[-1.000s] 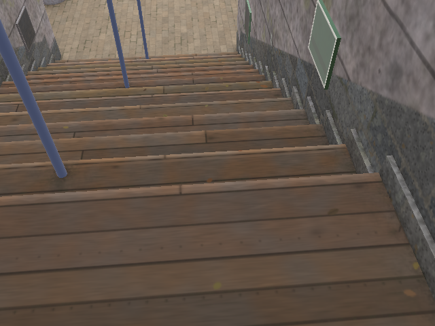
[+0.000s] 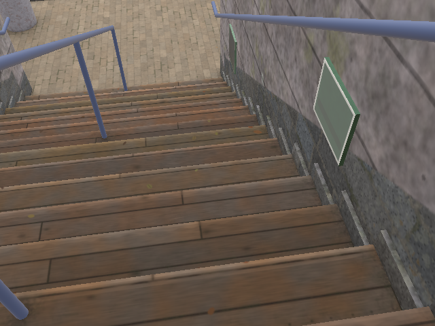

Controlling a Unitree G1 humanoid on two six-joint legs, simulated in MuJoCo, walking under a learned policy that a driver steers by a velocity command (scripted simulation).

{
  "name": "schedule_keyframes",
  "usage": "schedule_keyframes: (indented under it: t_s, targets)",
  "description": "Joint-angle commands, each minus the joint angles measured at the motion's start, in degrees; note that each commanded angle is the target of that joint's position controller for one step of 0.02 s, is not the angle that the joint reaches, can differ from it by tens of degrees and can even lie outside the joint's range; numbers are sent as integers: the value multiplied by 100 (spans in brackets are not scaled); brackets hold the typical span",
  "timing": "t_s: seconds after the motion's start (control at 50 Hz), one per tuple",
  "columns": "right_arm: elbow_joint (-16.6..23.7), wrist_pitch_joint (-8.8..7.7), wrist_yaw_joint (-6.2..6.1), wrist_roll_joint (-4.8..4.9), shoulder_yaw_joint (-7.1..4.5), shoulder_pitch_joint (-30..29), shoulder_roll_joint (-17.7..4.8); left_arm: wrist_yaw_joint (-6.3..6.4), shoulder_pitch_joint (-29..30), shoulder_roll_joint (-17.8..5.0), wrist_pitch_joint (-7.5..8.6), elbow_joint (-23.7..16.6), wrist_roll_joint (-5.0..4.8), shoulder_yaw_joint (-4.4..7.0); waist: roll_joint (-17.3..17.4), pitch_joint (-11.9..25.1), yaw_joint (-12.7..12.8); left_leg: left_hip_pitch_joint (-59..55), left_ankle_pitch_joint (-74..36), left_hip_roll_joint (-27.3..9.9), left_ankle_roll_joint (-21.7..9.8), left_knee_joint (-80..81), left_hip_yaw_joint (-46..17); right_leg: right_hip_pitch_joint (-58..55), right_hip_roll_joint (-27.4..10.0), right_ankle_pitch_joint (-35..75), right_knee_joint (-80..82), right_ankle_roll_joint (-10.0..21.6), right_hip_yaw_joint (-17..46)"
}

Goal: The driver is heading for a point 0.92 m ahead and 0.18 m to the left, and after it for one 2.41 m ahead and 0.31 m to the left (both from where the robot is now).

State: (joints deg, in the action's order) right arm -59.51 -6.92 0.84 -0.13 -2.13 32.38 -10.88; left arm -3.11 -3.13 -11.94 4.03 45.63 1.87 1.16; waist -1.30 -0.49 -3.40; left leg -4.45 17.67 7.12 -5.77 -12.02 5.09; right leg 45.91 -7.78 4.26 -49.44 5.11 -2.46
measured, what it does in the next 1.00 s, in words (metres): goes down, turning left: right foot, then left foot 0.17 m lower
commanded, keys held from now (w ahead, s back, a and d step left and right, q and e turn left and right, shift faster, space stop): w+shift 0.50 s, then w+q+shift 0.30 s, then q+shift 0.12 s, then shift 0.08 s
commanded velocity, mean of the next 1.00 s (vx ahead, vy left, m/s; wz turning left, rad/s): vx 0.93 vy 0.00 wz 0.28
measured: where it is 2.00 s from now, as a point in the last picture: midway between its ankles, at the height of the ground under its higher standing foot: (179, 219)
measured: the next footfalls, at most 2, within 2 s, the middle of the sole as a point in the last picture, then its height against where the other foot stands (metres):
right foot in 0.16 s outside the picture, level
left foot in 0.64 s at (197, 304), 0.17 m lower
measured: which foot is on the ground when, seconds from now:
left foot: down 0.00-0.14, up 0.16-0.62, down 0.64-0.94, up 0.96-1.00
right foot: up 0.00-0.14, down 0.16-0.64, up 0.66-0.92, down 0.94-1.00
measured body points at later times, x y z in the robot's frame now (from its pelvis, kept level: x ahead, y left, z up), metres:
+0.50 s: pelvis +0.45 -0.01 -0.02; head +0.46 -0.01 +0.43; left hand +0.34 +0.25 -0.15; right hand +0.65 -0.26 -0.12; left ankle +0.67 +0.16 -0.70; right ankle +0.32 -0.08 -0.73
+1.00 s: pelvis +0.91 +0.03 -0.33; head +0.91 +0.04 +0.12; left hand +0.95 +0.27 -0.47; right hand +0.89 -0.22 -0.47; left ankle +0.71 +0.10 -0.80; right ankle +1.00 -0.07 -1.06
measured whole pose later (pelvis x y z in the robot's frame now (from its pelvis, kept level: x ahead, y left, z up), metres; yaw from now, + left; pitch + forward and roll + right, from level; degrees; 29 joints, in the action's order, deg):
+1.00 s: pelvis +0.91 +0.03 -0.33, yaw +17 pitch -2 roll +0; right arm -57.6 -6.3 5.7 -2.7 -1.0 31.9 -11.8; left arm -3.6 -14.0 -11.5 7.2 48.7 6.5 -0.5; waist -1.1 -1.6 -2.6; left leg 21.4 43.1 12.9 -3.1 -106.8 -9.0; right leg 19.4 1.2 -3.6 -33.7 4.9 0.4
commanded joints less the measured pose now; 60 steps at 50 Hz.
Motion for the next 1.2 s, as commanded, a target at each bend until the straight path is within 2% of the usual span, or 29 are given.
schedule_keyframes:
  t_s: [0.02,0.1,0.16,0.18,0.2,0.26,0.3,0.36,0.46,0.56,0.62,0.64,0.66,0.68,0.74,0.76,0.78,0.84,0.9,0.92,0.94,0.96,0.98,1.02,1.06,1.08,1.14,1.16,1.2]
  targets:
    - [326,-150,-73,106,-12,1,-667,-40,649,-183,35,-431,-95,-57,230,-1004,179,1395,-3428,-1441,-367,1162,-544,-1273,380,794,1094,127,-516]
    - [295,-43,-159,-12,-113,-50,-1313,35,272,-648,23,-389,-80,73,829,-282,499,-102,-7172,-1644,-45,-61,-222,-2429,1197,-164,1693,273,-660]
    - [416,208,-324,-175,-157,-494,-1338,322,-2838,-1411,-16,390,-24,428,526,1202,1944,1001,-6176,-1572,-112,-4754,-78,-5508,533,-2030,1706,737,491]
    - [537,189,-179,-27,18,251,-279,346,-2906,-1753,21,405,142,502,-1080,1867,1049,3308,184,-521,20,-7178,-303,-7330,-1192,-2422,1772,1371,3094]
    - [606,91,-200,118,-45,102,-632,263,-2619,-1357,36,384,-4,475,-817,2075,1089,4360,866,-169,-5,-7779,-1108,-7304,-1383,-2292,2699,1764,4718]
    - [900,75,-181,-30,-124,-1108,-866,176,-1770,-863,151,423,-13,409,305,187,604,4105,-69,-979,-67,-6505,-1287,-4791,-822,-797,3269,1340,2566]
    - [949,367,-107,-222,-122,-1188,-625,172,-1744,-514,264,533,-128,281,367,-142,237,3558,-70,-1165,126,-5597,-1402,-3780,-430,-647,3330,1047,1846]
    - [1266,671,7,-396,-74,-1702,-510,237,-2128,-934,322,738,-226,361,-15,-455,225,4024,-706,-1265,352,-4698,-995,-3362,-235,541,3289,1049,1241]
    - [1463,394,274,-258,-145,-2487,-606,376,-2179,-623,474,808,-393,146,120,-203,299,2330,-5519,-966,123,-2390,-281,-1874,711,-1840,2625,346,225]
    - [1372,582,161,-139,-181,-2193,-696,492,-2402,-857,387,838,-48,148,-286,-472,300,1444,-5256,-489,-77,-2836,193,-1908,361,-1185,831,118,-477]
    - [353,680,-169,-301,-467,1114,-1218,550,-1639,-1318,262,772,83,241,-190,431,-1243,-648,-3774,-298,-392,-2485,386,-2246,38,3080,-3721,-79,-683]
    - [419,523,-108,-398,-466,993,-1241,694,-1257,-1008,25,750,-104,303,1024,-602,-1593,-45,-4014,-1119,-1036,495,-852,-1770,1065,-1161,-7202,-182,-814]
    - [277,482,-60,-188,-430,709,-1292,741,-768,-387,-69,442,14,158,1434,-1076,-1144,-340,-6246,-1256,-643,-612,-680,-264,1352,-5028,-7935,92,-448]
    - [196,325,-112,-156,-320,849,-1467,636,-1583,-435,89,-102,-76,115,1540,-708,-39,-1957,-8252,-1789,-617,-2578,-1906,1608,891,-4166,-6030,135,451]
    - [139,277,-137,114,-141,347,-814,384,-1711,-702,197,449,493,234,-427,-192,343,-663,-4028,-1566,-1155,-2283,-3067,1469,382,-2576,-3862,-82,694]
    - [531,185,-305,74,-285,-590,-1434,334,-1065,-734,178,-176,380,230,404,-580,679,1147,-4420,-2285,-1676,-1823,-4175,597,58,-1975,-1530,-482,1063]
    - [484,160,-347,-96,-319,-911,-1503,361,-589,-934,123,-100,266,241,43,-878,648,2507,-4002,-2060,-1693,-1766,-3987,-534,83,-1342,-998,-712,839]
    - [360,-38,-365,76,-54,-757,-591,247,-777,-530,287,163,45,134,-766,-679,550,4403,-1127,-307,-818,-3217,-2339,-3147,815,2889,1088,-555,162]
    - [169,213,-352,1,-144,-639,-940,380,-1220,-48,155,-2,-147,-82,659,-398,518,4715,-1601,225,-390,-4823,-2128,-5163,1358,2821,1730,-676,-217]
    - [214,245,-315,91,-47,-891,-727,464,-2422,-164,174,292,46,-6,762,327,1162,5101,-2336,149,-213,-6516,-1964,-6550,1202,3770,1273,-502,-132]
    - [911,-180,278,-766,112,-1136,-890,69,-6719,-539,145,1806,938,-16,-1024,-501,2830,7165,-376,1519,837,-8330,-2107,-9432,322,3861,2343,195,801]
    - [1200,-233,613,-346,93,-1794,-945,-70,-7346,-956,191,1999,838,165,-1436,-148,3134,6927,2939,1206,400,-11299,-1923,-8952,-911,4546,2603,1105,1262]
    - [981,-292,971,-276,111,820,-158,-290,-5190,-1660,137,1189,457,184,-716,2210,806,6997,2630,329,328,-11017,-1841,-9610,-2618,7496,817,2566,3124]
    - [1540,-140,680,-358,40,-662,-907,-98,-2743,-700,179,705,278,-41,535,813,858,7603,2232,-624,323,-9778,-1435,-6553,-1795,4234,1389,1735,2471]
    - [1708,-10,300,-821,200,-1313,-341,229,-1797,266,425,581,209,-351,62,-79,29,5678,447,-1376,507,-6776,-1127,-3055,-526,2521,2686,1045,1500]
    - [1480,78,354,-743,210,-775,-371,138,-810,47,446,116,240,-371,-648,-414,-389,4057,-716,-1544,614,-5473,-1433,-993,-887,2645,2677,1166,1302]
    - [868,298,436,-690,305,443,29,46,-1079,-964,669,278,450,-121,197,-7,-931,687,-3056,-846,908,-5878,-505,1491,43,469,1562,546,585]
    - [1031,317,475,-663,239,-73,-340,183,-1791,-822,727,527,437,-148,172,-224,-350,2757,-3868,-1292,1000,-5363,-1383,-284,-239,-642,614,238,1101]
    - [1892,226,465,-891,180,-3168,-738,614,-4695,-223,556,1359,-158,-292,-158,-320,1690,7889,-2817,-1471,955,-3219,-1204,-5343,-509,-1031,-497,429,2184]
Keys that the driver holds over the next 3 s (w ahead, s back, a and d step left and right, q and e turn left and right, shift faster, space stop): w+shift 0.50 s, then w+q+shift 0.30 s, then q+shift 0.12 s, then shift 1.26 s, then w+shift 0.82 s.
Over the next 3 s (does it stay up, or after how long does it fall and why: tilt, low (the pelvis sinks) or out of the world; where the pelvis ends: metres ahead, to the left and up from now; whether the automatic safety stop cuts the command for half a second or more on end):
stays up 1.56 0.18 -0.71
